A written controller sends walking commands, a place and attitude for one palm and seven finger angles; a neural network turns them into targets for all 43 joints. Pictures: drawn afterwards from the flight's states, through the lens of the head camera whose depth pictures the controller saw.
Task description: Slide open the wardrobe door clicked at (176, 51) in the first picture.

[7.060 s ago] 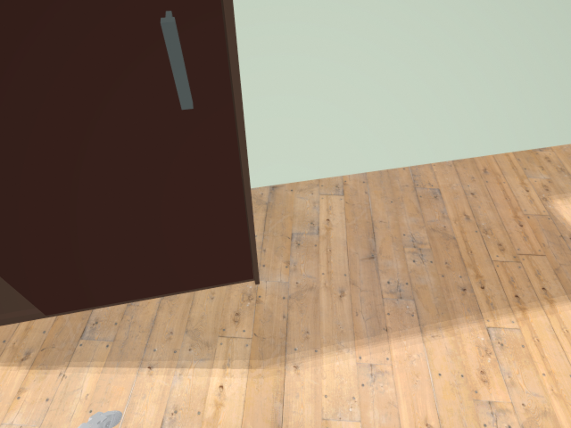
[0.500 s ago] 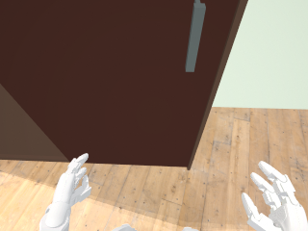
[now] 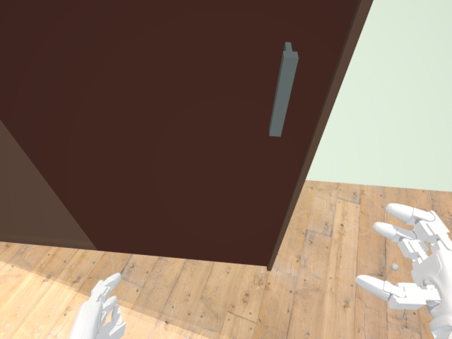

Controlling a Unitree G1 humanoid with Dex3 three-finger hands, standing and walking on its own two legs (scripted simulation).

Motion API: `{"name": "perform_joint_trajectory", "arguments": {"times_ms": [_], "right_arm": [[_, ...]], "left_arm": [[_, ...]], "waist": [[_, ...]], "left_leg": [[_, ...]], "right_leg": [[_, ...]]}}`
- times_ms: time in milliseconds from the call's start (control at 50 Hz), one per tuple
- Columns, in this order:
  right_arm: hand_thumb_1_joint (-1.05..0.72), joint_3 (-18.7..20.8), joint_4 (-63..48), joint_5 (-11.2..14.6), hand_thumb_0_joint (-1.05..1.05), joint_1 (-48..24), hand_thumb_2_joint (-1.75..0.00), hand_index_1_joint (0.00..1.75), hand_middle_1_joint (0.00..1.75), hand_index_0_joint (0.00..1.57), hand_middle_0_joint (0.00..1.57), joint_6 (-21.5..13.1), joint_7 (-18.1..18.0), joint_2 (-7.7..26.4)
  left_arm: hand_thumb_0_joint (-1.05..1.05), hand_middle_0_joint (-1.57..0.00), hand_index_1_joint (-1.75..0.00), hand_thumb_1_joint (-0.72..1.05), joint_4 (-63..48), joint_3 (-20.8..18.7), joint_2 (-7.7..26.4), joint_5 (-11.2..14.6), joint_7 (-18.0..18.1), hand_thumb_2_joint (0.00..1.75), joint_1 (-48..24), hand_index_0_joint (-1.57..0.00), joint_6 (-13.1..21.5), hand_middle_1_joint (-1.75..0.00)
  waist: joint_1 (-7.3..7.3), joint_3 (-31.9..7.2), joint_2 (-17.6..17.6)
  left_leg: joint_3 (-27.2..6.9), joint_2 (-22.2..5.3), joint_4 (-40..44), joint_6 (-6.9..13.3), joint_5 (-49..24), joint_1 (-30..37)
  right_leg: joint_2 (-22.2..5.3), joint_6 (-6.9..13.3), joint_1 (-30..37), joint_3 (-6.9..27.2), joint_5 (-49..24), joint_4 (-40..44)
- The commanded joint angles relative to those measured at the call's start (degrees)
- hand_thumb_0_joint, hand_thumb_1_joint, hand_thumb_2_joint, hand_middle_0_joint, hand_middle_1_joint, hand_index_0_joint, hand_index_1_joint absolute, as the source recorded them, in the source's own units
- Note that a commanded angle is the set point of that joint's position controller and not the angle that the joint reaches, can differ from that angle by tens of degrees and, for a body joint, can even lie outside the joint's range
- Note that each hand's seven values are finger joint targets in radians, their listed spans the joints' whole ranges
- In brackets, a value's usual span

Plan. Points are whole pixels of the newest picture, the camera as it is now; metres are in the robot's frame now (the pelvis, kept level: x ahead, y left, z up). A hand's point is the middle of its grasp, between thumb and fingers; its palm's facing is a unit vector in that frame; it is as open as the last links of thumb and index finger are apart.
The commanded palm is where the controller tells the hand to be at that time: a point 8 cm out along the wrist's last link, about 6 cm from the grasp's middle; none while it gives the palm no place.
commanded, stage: raise the hand with hooked fingers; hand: right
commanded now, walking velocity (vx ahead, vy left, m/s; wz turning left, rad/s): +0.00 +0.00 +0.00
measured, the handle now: (281, 91) +0.51 -0.08 +0.19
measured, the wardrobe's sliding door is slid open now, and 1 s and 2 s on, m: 0.00 0.00 0.00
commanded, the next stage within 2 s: move the hooked fingers beside the handle in 1.10 s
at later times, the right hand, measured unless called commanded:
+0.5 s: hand out of the picture +0.26 -0.28 +0.19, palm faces +0.16 +0.98 -0.07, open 13.9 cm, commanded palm +0.22 -0.32 +0.20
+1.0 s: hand out of the picture +0.27 -0.27 +0.21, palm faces +0.17 +0.98 -0.06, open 14.0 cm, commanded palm +0.23 -0.31 +0.22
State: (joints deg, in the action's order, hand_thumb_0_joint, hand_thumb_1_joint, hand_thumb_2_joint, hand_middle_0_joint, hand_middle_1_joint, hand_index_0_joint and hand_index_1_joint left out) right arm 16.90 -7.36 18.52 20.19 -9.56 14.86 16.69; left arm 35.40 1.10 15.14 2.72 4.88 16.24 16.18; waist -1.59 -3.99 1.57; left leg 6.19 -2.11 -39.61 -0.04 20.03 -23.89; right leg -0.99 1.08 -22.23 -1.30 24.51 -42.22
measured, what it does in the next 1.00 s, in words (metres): stands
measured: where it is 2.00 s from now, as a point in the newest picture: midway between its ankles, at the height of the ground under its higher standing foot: outside the picture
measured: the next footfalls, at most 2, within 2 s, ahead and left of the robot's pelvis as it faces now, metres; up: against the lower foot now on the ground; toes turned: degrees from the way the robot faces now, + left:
none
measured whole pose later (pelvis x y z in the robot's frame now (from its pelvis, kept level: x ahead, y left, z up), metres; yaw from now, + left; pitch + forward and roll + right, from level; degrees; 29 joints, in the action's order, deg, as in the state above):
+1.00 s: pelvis -0.01 +0.01 +0.02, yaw +0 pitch -3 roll +0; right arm 27.7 3.8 18.0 -7.0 12.2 19.8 25.1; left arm 35.1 4.3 15.2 4.7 6.8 12.3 12.6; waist -3.3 -1.0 2.8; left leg 6.2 -1.2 -26.3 0.9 13.6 -10.0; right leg -1.0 0.2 -7.5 -1.5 17.0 -27.2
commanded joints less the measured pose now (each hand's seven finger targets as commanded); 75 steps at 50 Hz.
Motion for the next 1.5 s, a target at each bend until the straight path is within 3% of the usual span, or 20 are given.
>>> {"name": "perform_joint_trajectory", "arguments": {"times_ms": [0,40,200,260,320,480,580,660,800,820,880,1020,1100,1180,1220,1280,1320,1400,1440,1480], "right_arm": [[0.29,7.69,-12.13,1.96,0.0,-11.93,-0.39,1.07,1.07,0.29,0.29,-1.62,0.46,11.54],[0.34,8.46,-11.9,2.09,0.0,-15.0,-0.37,1.1,1.1,0.29,0.29,-0.25,0.76,12.54],[0.5,9.79,-7.28,1.67,0.0,-25.35,-0.3,1.2,1.2,0.3,0.3,8.01,3.04,15.52],[0.5,11.18,-8.48,1.32,0.0,-29.78,-0.3,1.2,1.2,0.3,0.3,10.31,3.27,17.56],[0.5,13.46,-4.61,1.74,0.0,-31.68,-0.3,1.2,1.2,0.3,0.3,12.63,3.55,19.44],[0.5,14.66,-3.89,0.89,0.0,-42.94,-0.3,1.2,1.2,0.3,0.3,16.2,5.15,23.41],[0.5,16.78,0.16,0.92,0.0,-46.51,-0.3,1.2,1.2,0.3,0.3,18.07,5.97,26.57],[0.5,14.39,4.85,1.54,0.0,-41.56,-0.3,1.2,1.2,0.3,0.3,20.45,7.53,23.05],[0.5,17.72,-2.9,1.32,0.0,-44.03,-0.3,1.2,1.2,0.3,0.3,18.29,5.42,26.07],[0.5,18.31,-3.6,1.2,0.0,-44.12,-0.3,1.2,1.2,0.3,0.3,17.81,4.92,27.22],[0.5,17.18,-2.22,0.78,0.0,-44.57,-0.3,1.2,1.2,0.3,0.3,17.51,4.51,25.58],[0.5,15.28,-0.02,0.85,0.0,-44.42,-0.3,1.2,1.2,0.3,0.3,18.96,5.57,24.5],[0.5,15.58,-0.77,0.8,0.0,-45.06,-0.3,1.2,1.2,0.3,0.3,18.62,5.61,24.78],[0.5,16.28,0.55,1.0,0.0,-44.2,-0.3,1.2,1.2,0.3,0.3,18.59,5.56,25.04],[0.5,15.25,1.26,1.21,0.0,-45.57,-0.3,1.2,1.2,0.3,0.3,18.63,5.46,24.42],[0.5,12.54,0.75,0.59,0.0,-49.02,-0.3,1.2,1.2,0.3,0.3,18.5,5.33,22.22],[0.5,12.19,1.3,0.38,0.0,-49.9,-0.3,1.2,1.2,0.3,0.3,18.25,4.8,22.55],[0.5,10.03,2.45,-0.72,0.0,-54.28,-0.3,1.2,1.2,0.3,0.3,18.09,3.46,21.22],[0.5,10.99,4.16,-0.87,0.0,-53.58,-0.3,1.2,1.2,0.3,0.3,18.24,2.72,21.85],[0.5,9.85,3.65,-1.35,0.0,-55.09,-0.3,1.2,1.2,0.3,0.3,18.15,2.06,20.72]], "left_arm": [[0.0,-0.2,-0.3,0.9,-9.34,-1.71,6.17,0.51,0.82,0.9,-6.45,-0.2,4.45,-0.3],[0.0,-0.2,-0.3,0.9,-9.14,-1.29,6.14,0.57,0.88,0.9,-6.81,-0.2,4.52,-0.3],[0.0,-0.2,-0.3,0.9,-9.17,-0.05,6.21,1.12,1.71,0.9,-8.3,-0.2,3.83,-0.3],[0.0,-0.2,-0.3,0.9,-9.4,0.37,5.94,1.15,1.84,0.9,-9.0,-0.2,3.34,-0.3],[0.0,-0.2,-0.3,0.9,-9.11,0.84,6.09,1.18,2.01,0.9,-9.59,-0.2,2.67,-0.3],[0.0,-0.2,-0.3,0.9,-9.37,1.3,5.86,1.72,2.4,0.9,-11.18,-0.2,1.47,-0.3],[0.0,-0.2,-0.3,0.9,-9.21,1.3,6.28,1.99,2.39,0.9,-11.4,-0.2,0.82,-0.3],[0.0,-0.2,-0.3,0.9,-9.63,0.92,6.74,2.4,1.66,0.9,-11.26,-0.2,0.0,-0.3],[0.0,-0.2,-0.3,0.9,-10.67,0.51,6.3,1.98,1.54,0.9,-11.87,-0.2,-0.14,-0.3],[0.0,-0.2,-0.3,0.9,-10.45,0.56,6.32,1.82,1.5,0.9,-11.7,-0.2,-0.18,-0.3],[0.0,-0.2,-0.3,0.9,-10.03,0.64,6.01,2.04,1.96,0.9,-11.7,-0.2,-0.02,-0.3],[0.0,-0.2,-0.3,0.9,-9.93,0.64,6.28,2.17,2.29,0.9,-11.87,-0.2,-0.13,-0.3],[0.0,-0.2,-0.3,0.9,-10.13,0.79,6.08,2.28,2.3,0.9,-12.14,-0.2,-0.12,-0.3],[0.0,-0.2,-0.3,0.9,-9.98,0.85,6.2,2.2,2.22,0.9,-11.94,-0.2,-0.23,-0.3],[0.0,-0.2,-0.3,0.9,-9.6,0.72,6.15,2.2,2.18,0.9,-11.81,-0.2,-0.27,-0.3],[0.0,-0.2,-0.3,0.9,-9.69,0.73,5.96,2.38,2.33,0.9,-11.98,-0.2,-0.21,-0.3],[0.0,-0.2,-0.3,0.9,-9.37,0.72,6.06,2.3,2.39,0.9,-11.58,-0.2,-0.3,-0.3],[0.0,-0.2,-0.3,0.9,-9.08,0.7,6.03,2.35,2.72,0.9,-11.48,-0.2,-0.44,-0.3],[0.0,-0.2,-0.3,0.9,-8.92,0.71,6.09,2.17,2.59,0.9,-11.44,-0.2,-0.71,-0.3],[0.0,-0.2,-0.3,0.9,-9.15,0.74,5.86,2.18,2.44,0.9,-11.76,-0.2,-0.91,-0.3]], "waist": [[-0.8,-6.71,1.8],[-1.07,-6.99,4.33],[-1.42,-4.17,3.97],[-1.75,-5.68,5.57],[-1.92,-3.82,1.75],[-1.51,-7.18,5.28],[-1.73,-7.1,3.26],[-1.88,-5.2,1.56],[-2.21,-8.27,3.83],[-2.4,-7.78,2.39],[-1.85,-6.85,5.1],[-1.49,-5.87,1.71],[-1.47,-6.64,3.79],[-1.56,-5.75,2.21],[-1.18,-5.42,0.85],[-0.57,-6.57,4.02],[-0.52,-6.41,1.86],[0.02,-6.83,3.36],[-0.46,-6.81,0.85],[-0.6,-7.8,3.1]], "left_leg": [[-0.93,1.57,5.8,0.98,-15.24,8.85],[-1.06,1.59,6.53,1.23,-17.07,10.58],[-0.77,1.93,10.4,1.25,-16.17,12.35],[-0.92,1.9,11.34,1.45,-18.09,14.02],[-0.96,2.09,12.96,1.35,-16.75,14.87],[-1.45,1.69,14.61,1.55,-18.07,16.35],[-1.39,1.64,15.61,1.53,-18.32,17.34],[-1.49,1.42,15.42,1.46,-19.97,16.68],[-1.81,1.44,15.19,1.36,-20.13,17.77],[-1.93,1.53,15.46,1.36,-20.12,18.59],[-2.22,1.44,15.86,1.31,-19.13,17.33],[-2.81,1.35,16.58,1.0,-17.9,17.49],[-2.56,1.38,16.35,0.99,-17.51,17.31],[-2.37,1.52,16.4,0.99,-17.69,17.28],[-2.96,1.39,16.74,0.8,-17.71,17.15],[-2.9,1.25,16.37,0.87,-17.96,16.43],[-2.77,1.37,16.49,0.9,-17.66,16.66],[-2.48,1.25,16.25,1.04,-16.6,15.6],[-2.66,1.16,16.35,1.03,-16.97,16.55],[-2.5,1.04,15.83,1.28,-18.1,16.93]], "right_leg": [[0.66,-0.65,3.42,3.23,-19.83,9.64],[0.72,-0.68,5.47,3.1,-21.6,10.49],[0.52,-0.8,9.18,3.67,-20.84,14.58],[0.58,-0.87,11.63,3.79,-23.26,15.51],[0.6,-0.64,11.05,3.96,-21.26,16.62],[0.95,-0.51,15.04,3.99,-22.67,18.08],[1.09,-0.27,15.13,3.9,-22.56,18.99],[1.2,-0.14,13.87,3.18,-23.04,18.48],[1.29,-0.05,15.41,2.68,-23.74,18.3],[1.13,0.0,14.93,2.71,-23.87,18.33],[1.34,0.1,15.46,2.12,-22.38,18.68],[1.17,0.46,14.73,2.22,-20.55,18.43],[1.45,0.32,14.96,2.23,-20.23,18.61],[1.31,0.34,14.35,2.37,-20.43,18.82],[1.19,0.49,14.22,2.15,-20.13,18.31],[1.48,0.42,15.29,1.92,-20.18,18.29],[1.18,0.38,14.98,2.16,-20.16,18.25],[1.44,0.37,15.36,2.53,-19.43,18.63],[1.31,0.44,14.42,2.44,-19.61,18.71],[1.42,0.27,14.88,2.39,-20.81,18.87]]}}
